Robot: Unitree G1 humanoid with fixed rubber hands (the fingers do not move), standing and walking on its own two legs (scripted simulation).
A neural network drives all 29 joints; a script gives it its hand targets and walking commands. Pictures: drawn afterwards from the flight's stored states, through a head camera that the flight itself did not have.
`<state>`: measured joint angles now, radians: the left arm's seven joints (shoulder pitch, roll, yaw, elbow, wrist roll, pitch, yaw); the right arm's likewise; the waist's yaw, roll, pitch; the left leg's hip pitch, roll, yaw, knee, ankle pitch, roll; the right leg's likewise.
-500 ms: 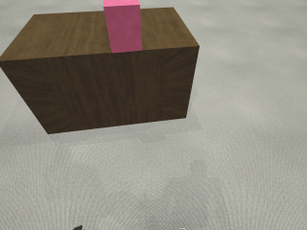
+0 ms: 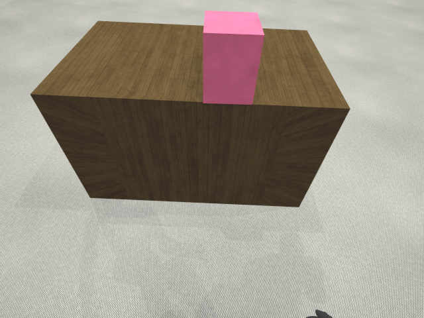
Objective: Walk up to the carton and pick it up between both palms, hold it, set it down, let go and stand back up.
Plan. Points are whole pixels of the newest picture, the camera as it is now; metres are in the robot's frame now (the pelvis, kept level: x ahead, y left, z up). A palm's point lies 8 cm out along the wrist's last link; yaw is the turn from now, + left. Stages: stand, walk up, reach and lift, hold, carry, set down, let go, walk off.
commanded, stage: walk up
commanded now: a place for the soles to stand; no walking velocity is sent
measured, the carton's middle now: (229, 59) +0.94 -0.01 +0.05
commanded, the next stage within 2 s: none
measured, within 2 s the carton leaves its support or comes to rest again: neither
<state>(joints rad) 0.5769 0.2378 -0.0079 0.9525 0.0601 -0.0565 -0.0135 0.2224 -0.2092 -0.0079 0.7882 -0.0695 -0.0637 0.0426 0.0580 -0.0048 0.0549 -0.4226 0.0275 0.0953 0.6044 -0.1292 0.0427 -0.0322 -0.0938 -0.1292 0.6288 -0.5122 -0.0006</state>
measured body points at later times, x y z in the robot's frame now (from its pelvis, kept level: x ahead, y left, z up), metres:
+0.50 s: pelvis +0.21 -0.04 +0.00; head +0.23 -0.05 +0.45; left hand +0.34 +0.19 -0.12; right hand +0.12 -0.28 -0.15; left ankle +0.12 +0.10 -0.69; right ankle +0.29 -0.14 -0.72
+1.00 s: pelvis +0.40 +0.00 +0.00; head +0.42 +0.02 +0.45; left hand +0.32 +0.25 -0.14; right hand +0.50 -0.23 -0.12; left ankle +0.48 +0.10 -0.72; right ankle +0.30 -0.13 -0.67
